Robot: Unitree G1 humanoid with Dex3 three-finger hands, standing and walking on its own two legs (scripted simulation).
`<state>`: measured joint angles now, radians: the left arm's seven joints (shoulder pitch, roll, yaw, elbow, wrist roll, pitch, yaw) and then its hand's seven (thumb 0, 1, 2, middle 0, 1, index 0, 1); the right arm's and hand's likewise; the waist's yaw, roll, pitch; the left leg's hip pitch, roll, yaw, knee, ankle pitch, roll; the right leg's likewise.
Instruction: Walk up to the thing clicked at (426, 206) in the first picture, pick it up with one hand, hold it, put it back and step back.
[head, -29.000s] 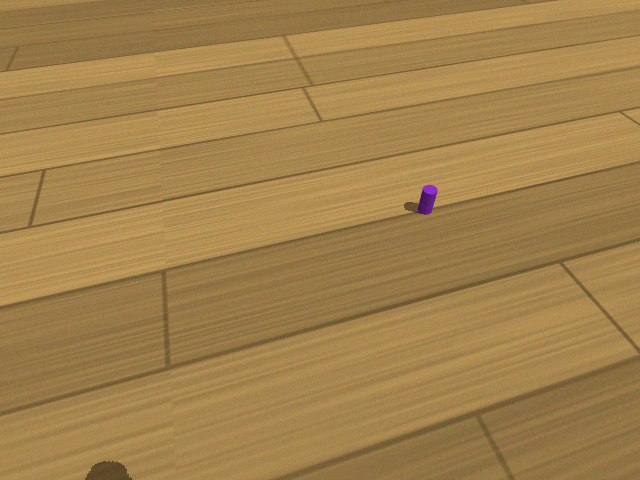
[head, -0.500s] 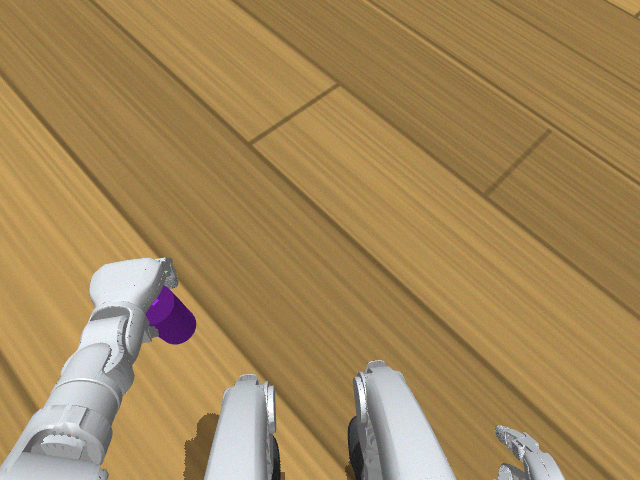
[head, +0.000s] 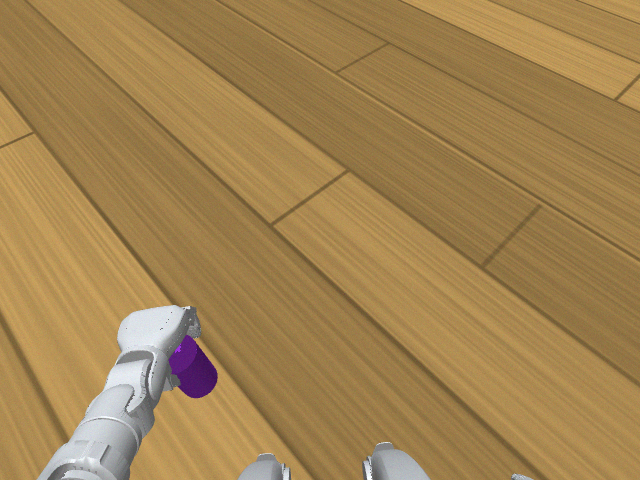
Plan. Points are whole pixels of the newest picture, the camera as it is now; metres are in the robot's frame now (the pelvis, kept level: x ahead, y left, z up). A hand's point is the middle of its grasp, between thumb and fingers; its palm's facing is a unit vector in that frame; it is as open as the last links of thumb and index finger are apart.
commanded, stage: lift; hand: left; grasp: from above
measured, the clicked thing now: (188, 367) +0.33 +0.21 -0.19
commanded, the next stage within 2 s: hold in 0.32 s
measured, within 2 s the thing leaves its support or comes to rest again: neither
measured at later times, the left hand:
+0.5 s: hand (153, 335) +0.33 +0.22 -0.04, palm faces -0.46 -0.07 -0.89, open 9.2 cm
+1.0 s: hand (139, 331) +0.32 +0.23 +0.00, palm faces -0.48 -0.05 -0.88, open 9.2 cm
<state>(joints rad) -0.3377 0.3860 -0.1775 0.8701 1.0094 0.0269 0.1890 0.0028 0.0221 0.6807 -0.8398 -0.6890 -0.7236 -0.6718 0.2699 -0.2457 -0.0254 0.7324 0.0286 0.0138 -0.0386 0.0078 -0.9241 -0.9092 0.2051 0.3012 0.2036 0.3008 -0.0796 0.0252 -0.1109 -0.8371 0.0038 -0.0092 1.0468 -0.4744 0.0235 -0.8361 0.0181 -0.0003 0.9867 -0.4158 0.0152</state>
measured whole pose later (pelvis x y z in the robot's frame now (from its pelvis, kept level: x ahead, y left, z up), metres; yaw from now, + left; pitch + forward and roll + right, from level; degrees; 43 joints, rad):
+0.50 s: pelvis +0.02 +0.00 +0.04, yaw +0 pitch +8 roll -1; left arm -0.30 0.37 -0.20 0.83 1.01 0.03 0.14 0.00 0.04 0.74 -0.80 -0.71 -0.68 -0.67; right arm 0.26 -0.25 -0.05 0.72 0.04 0.04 -0.03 0.01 -0.91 -0.90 0.20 0.30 0.20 0.30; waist -0.06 0.03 -0.07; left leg -0.51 0.00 0.01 0.74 -0.37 0.02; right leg -0.52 0.01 0.02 0.69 -0.32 0.02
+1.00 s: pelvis +0.02 +0.00 +0.06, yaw -1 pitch +4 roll -1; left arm -0.28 0.39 -0.22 0.76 1.00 0.01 0.04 0.00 0.05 0.74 -0.78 -0.73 -0.66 -0.68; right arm 0.24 -0.26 -0.04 0.70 0.05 0.05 -0.03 0.01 -0.91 -0.90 0.20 0.30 0.20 0.30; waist -0.03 0.04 -0.03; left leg -0.35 -0.01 0.02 0.59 -0.31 0.03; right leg -0.37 0.00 0.03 0.55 -0.26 0.02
